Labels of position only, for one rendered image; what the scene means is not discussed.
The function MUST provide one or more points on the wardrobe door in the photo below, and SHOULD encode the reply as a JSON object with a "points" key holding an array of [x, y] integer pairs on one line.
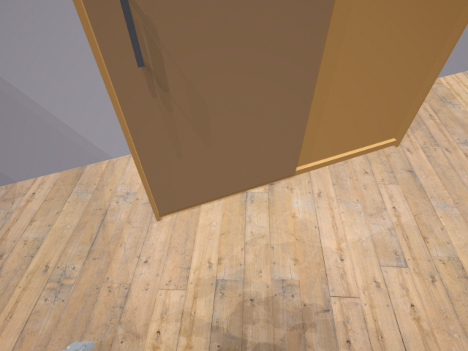
{"points": [[223, 99], [376, 57]]}

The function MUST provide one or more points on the handle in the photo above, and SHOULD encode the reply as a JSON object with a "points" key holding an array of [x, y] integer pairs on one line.
{"points": [[132, 32]]}

